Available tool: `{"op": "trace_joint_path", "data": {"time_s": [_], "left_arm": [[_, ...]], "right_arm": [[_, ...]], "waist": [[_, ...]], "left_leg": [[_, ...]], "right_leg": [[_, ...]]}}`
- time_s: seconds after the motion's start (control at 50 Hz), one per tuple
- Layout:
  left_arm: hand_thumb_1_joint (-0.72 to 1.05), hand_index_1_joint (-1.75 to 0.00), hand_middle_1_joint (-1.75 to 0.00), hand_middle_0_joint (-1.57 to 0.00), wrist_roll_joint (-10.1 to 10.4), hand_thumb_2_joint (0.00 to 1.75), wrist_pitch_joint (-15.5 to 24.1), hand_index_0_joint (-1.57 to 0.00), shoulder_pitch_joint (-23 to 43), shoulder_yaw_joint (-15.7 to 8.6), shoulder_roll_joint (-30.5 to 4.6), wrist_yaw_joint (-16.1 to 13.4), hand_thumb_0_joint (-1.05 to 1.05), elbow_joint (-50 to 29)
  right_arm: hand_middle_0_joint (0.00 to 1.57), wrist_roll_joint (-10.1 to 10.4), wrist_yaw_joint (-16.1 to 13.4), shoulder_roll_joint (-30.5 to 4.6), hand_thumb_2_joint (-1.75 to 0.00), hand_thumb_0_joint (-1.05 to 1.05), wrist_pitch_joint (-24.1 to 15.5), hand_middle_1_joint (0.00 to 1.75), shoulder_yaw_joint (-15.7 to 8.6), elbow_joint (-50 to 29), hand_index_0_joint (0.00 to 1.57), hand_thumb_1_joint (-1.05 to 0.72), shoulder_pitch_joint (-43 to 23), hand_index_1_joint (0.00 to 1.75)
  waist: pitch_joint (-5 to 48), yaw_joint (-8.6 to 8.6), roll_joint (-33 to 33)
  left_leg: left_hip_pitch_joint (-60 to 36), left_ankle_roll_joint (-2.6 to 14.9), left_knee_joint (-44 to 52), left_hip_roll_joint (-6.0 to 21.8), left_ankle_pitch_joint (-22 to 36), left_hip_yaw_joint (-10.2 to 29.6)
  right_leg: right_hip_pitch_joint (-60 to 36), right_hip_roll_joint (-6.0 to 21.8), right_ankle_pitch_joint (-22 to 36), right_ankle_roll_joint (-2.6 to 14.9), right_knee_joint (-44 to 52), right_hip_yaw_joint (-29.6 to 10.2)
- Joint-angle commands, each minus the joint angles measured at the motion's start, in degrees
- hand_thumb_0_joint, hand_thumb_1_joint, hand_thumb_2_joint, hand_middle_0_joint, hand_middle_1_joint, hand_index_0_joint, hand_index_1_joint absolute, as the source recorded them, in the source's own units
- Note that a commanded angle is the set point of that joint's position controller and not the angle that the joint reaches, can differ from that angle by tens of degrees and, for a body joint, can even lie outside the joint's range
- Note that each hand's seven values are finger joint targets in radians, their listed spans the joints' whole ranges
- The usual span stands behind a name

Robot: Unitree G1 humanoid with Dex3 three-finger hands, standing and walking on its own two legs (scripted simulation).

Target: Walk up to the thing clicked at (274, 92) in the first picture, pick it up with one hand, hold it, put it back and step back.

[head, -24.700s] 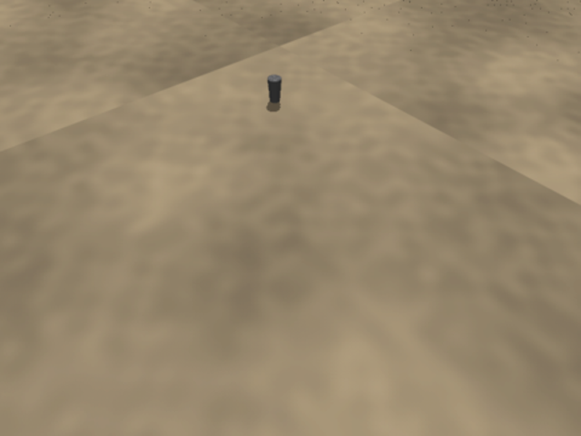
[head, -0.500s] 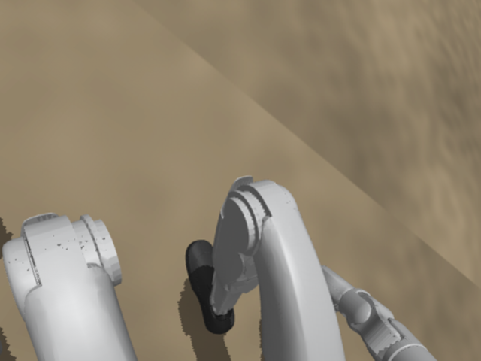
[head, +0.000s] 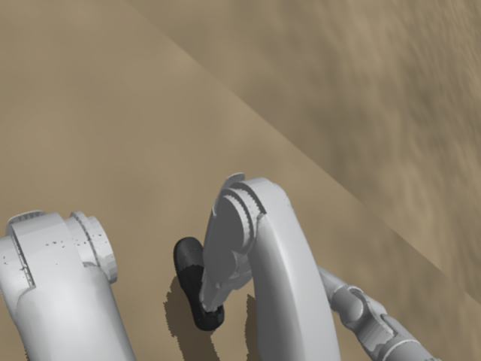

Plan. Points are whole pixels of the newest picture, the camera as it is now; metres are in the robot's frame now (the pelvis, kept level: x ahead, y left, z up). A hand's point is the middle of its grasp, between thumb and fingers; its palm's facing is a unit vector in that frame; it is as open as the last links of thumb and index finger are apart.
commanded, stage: lower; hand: left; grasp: from the side
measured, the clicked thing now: out of the picture +0.41 +0.30 -0.20
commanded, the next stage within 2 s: loosen in 0.02 s
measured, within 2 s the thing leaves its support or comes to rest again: rests again in 0.66 s
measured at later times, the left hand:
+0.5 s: hand out of the picture +0.41 +0.30 -0.17, palm faces +0.46 -0.89 +0.02, open 12.9 cm
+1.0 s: hand out of the picture +0.41 +0.34 -0.14, palm faces +0.48 -0.88 +0.01, open 17.5 cm
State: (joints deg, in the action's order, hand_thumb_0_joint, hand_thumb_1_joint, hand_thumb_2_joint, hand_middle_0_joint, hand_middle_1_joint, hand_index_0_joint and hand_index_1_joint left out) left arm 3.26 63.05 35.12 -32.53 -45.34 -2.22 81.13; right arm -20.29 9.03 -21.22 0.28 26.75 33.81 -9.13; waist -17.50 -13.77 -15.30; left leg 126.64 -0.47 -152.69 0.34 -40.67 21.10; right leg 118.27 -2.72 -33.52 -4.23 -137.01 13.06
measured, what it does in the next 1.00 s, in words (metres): stands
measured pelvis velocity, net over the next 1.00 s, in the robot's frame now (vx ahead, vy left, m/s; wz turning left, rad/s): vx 0.00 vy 0.00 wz -0.01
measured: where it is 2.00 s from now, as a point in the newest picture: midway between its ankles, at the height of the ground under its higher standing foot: (146, 334)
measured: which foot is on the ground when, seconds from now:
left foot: down 0.00-1.00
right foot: down 0.00-1.00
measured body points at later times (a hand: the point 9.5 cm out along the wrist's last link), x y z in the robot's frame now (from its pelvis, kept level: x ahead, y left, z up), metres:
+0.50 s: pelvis +0.00 +0.00 +0.00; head +0.21 +0.20 +0.33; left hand +0.38 +0.35 -0.17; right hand +0.17 -0.24 -0.03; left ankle +0.08 +0.12 -0.25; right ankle +0.15 -0.13 -0.25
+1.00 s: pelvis +0.00 +0.00 +0.00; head +0.20 +0.20 +0.34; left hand +0.38 +0.38 -0.13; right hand +0.17 -0.24 -0.02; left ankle +0.08 +0.12 -0.25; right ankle +0.15 -0.13 -0.25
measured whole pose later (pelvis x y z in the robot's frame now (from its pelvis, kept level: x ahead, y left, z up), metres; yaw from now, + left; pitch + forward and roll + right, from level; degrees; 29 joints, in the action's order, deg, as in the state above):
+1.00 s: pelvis +0.00 +0.00 +0.00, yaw +0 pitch +12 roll -18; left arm 4.1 60.5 33.7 -34.5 -46.1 1.2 70.8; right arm -19.2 8.7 -20.9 1.4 25.5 32.2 -6.8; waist -15.7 -11.7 -15.3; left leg 126.0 0.0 -152.1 0.9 -40.4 21.2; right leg 117.5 -3.0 -32.9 -3.8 -136.0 13.4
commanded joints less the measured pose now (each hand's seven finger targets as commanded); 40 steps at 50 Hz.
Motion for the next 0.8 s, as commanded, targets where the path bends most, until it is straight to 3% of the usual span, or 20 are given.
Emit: {"op": "trace_joint_path", "data": {"time_s": [0.0,0.1,0.12,0.16,0.28,0.38,0.46,0.54,0.68,0.72,0.78], "left_arm": [[0.13,-1.36,-1.35,-1.22,0.29,1.25,6.88,-1.23,14.00,-0.09,-11.71,-0.48,0.00,-10.64],[0.13,-1.35,-1.34,-1.21,0.98,1.26,7.05,-1.22,13.86,0.32,-11.20,-0.82,0.00,-9.13],[0.09,-1.31,-1.30,-1.26,0.90,1.18,7.13,-1.27,13.63,0.50,-11.50,-0.83,0.00,-8.62],[-0.01,-1.15,-1.14,-1.11,1.14,1.02,7.19,-1.13,14.05,0.60,-11.41,-0.82,0.00,-8.98],[-0.23,-0.75,-0.77,-0.85,1.14,0.55,7.57,-0.87,13.97,0.85,-11.89,-0.61,0.00,-9.04],[-0.48,-0.46,-0.45,-0.55,1.17,0.33,7.06,-0.55,13.47,1.52,-11.30,-0.41,0.00,-7.27],[-0.61,-0.35,-0.33,-0.44,1.77,0.24,6.01,-0.44,11.05,1.67,-9.91,0.09,0.00,-5.52],[-0.60,-0.26,-0.25,-0.34,1.69,0.19,6.08,-0.34,10.82,1.64,-10.27,0.14,0.00,-5.72],[-0.61,-0.04,-0.03,-0.14,1.70,0.04,6.69,-0.13,12.87,1.99,-10.08,-0.11,0.00,-6.64],[-0.61,-0.04,-0.03,-0.07,1.24,0.08,6.72,-0.06,13.79,2.51,-11.15,0.02,0.00,-6.97],[-0.58,-0.03,-0.02,-0.06,1.16,0.09,6.83,-0.05,12.90,0.33,-13.45,0.48,0.00,-9.21]], "right_arm": [[0.20,-0.59,-0.97,-20.71,-0.91,0.00,0.55,0.30,-6.42,-0.59,0.20,-0.90,1.63,0.30],[0.20,-0.70,-1.01,-20.57,-0.91,0.00,0.41,0.30,-5.80,-0.91,0.20,-0.90,1.29,0.30],[0.20,-0.86,-1.00,-20.55,-0.90,0.00,0.38,0.30,-5.52,-0.92,0.20,-0.92,1.09,0.30],[0.20,-0.82,-1.05,-20.64,-0.90,0.00,0.20,0.30,-5.51,-1.07,0.20,-0.92,1.09,0.30],[0.20,-0.78,-1.04,-20.97,-0.90,0.00,0.10,0.30,-5.50,-1.14,0.20,-0.92,0.66,0.30],[0.20,-0.73,-1.13,-20.99,-0.90,0.00,0.19,0.30,-5.37,-1.44,0.20,-0.92,0.65,0.30],[0.20,-0.40,-1.10,-20.81,-0.91,0.00,0.24,0.30,-5.46,-2.03,0.20,-0.92,0.45,0.30],[0.20,-0.48,-0.98,-20.87,-0.91,0.00,0.31,0.30,-5.30,-1.83,0.20,-0.92,1.14,0.30],[0.20,-0.57,-1.01,-20.83,-0.91,0.00,0.32,0.30,-5.15,-1.82,0.20,-0.92,0.68,0.30],[0.20,-0.67,-1.05,-20.90,-0.90,0.00,0.29,0.30,-5.14,-1.94,0.20,-0.90,0.67,0.30],[0.20,-0.56,-1.25,-21.13,-0.90,0.00,0.55,0.30,-5.52,-1.94,0.20,-0.89,1.04,0.30]], "waist": [[33.91,-6.42,35.33],[33.13,-6.86,32.98],[33.13,-6.79,32.08],[32.97,-6.85,32.08],[32.20,-6.73,32.95],[31.13,-7.10,31.95],[29.90,-6.33,28.86],[31.49,-6.13,30.39],[29.64,-6.80,31.00],[29.87,-7.08,31.25],[31.13,-5.63,33.09]], "left_leg": [[-25.46,-2.25,21.17,3.85,9.28,-4.42],[-23.19,-1.53,19.88,3.70,8.20,-4.89],[-22.18,-1.35,19.57,3.66,7.36,-4.98],[-22.37,-1.29,19.70,3.71,6.47,-4.89],[-23.13,-1.68,20.58,3.96,5.72,-4.09],[-21.98,-1.42,20.22,3.82,5.91,-4.27],[-19.82,-0.99,20.51,3.76,3.11,-4.52],[-21.64,-1.40,20.87,3.75,5.09,-3.94],[-21.25,-1.45,20.91,3.90,5.54,-3.74],[-21.29,-1.25,20.43,3.94,4.77,-4.11],[-23.20,-1.60,21.47,4.17,4.91,-3.86]], "right_leg": [[-14.33,-1.92,9.90,4.35,6.87,6.88],[-15.61,-2.43,9.57,4.19,8.06,6.61],[-15.75,-2.59,9.06,4.13,8.19,6.80],[-15.59,-2.63,8.33,4.16,8.48,6.88],[-14.06,-2.73,7.76,4.27,7.80,7.48],[-14.23,-2.80,8.09,4.23,8.07,7.47],[-13.88,-2.94,5.90,4.12,9.05,7.65],[-14.54,-3.01,7.32,4.24,8.28,7.96],[-13.79,-2.86,7.82,4.23,8.15,7.82],[-13.84,-3.01,7.34,4.29,8.47,7.56],[-13.85,-2.81,6.96,4.38,8.06,7.49]]}}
